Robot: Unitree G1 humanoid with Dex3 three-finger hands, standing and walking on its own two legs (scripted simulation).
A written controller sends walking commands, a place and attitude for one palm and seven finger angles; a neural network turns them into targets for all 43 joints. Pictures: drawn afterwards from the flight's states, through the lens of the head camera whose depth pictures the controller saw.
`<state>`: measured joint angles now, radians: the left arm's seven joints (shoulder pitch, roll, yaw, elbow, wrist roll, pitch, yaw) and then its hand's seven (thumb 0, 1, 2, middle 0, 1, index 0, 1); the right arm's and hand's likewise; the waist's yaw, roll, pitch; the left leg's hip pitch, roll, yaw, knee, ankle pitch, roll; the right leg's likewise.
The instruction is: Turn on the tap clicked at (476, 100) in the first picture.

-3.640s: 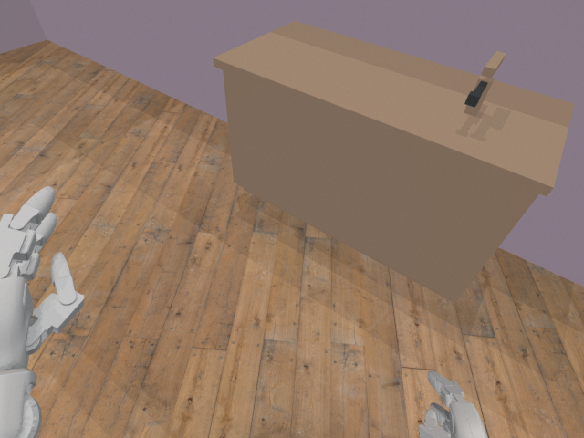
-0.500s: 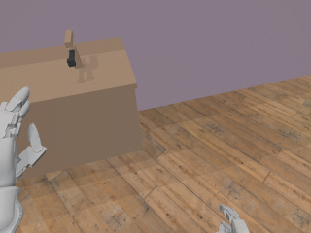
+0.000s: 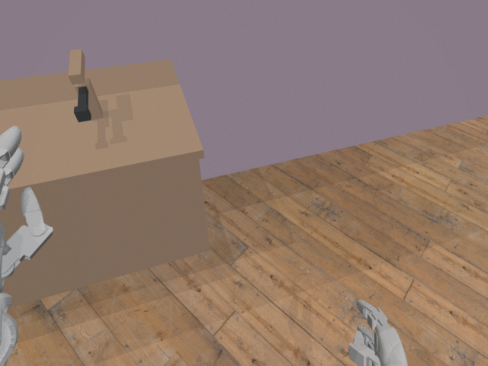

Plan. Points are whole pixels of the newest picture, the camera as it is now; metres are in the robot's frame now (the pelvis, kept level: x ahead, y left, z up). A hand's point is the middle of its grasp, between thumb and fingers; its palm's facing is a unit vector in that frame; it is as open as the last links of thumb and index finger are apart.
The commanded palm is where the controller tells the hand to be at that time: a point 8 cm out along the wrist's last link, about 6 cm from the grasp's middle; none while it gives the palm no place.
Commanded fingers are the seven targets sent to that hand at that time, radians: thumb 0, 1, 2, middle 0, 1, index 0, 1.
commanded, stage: take the last steps up to it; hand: left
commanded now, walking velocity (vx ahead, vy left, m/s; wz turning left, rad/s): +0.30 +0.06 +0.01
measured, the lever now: (82, 113) +0.64 +0.41 +0.04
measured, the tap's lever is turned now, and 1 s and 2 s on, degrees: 0 0 0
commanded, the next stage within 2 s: come to a stop and stand still in 0.66 s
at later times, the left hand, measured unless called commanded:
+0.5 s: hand (102, 161) +0.34 +0.21 +0.19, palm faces +0.37 -0.81 -0.46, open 7.4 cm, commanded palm +0.28 +0.27 +0.19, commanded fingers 0.00 0.90 0.90 -0.20 -0.30 -0.20 -0.30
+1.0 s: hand (108, 121) +0.43 +0.24 +0.18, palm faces +0.42 -0.77 -0.47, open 7.4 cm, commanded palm +0.37 +0.28 +0.19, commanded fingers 0.00 0.90 0.90 -0.20 -0.30 -0.20 -0.30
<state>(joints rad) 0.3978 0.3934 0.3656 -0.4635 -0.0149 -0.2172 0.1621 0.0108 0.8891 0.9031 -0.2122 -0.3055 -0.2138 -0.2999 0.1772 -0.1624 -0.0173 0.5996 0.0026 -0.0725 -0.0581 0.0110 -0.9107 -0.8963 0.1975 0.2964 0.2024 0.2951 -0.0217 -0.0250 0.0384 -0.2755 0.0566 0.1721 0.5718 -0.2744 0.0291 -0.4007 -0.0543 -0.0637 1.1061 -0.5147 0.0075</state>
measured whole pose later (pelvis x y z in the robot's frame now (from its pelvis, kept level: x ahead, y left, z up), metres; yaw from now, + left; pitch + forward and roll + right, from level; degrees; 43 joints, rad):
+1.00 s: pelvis +0.22 +0.00 +0.00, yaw +2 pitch -1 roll +1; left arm 0.46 0.36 0.35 -0.48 -0.03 -0.20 0.15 0.01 0.89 0.90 -0.21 -0.31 -0.22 -0.30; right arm 0.18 -0.17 0.03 0.63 0.00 -0.07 -0.04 0.01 -0.91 -0.90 0.21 0.30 0.21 0.30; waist 0.01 0.06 0.06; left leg -0.31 0.04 0.05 0.79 -0.44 -0.03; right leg -0.30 -0.02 -0.14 0.57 -0.26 -0.06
